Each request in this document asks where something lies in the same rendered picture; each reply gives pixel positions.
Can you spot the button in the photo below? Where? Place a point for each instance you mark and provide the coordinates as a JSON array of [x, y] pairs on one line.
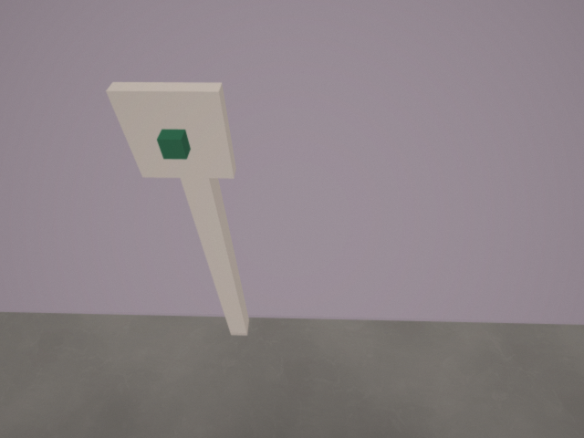
[[174, 144]]

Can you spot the panel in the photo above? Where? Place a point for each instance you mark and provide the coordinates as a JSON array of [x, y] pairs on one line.
[[144, 109]]

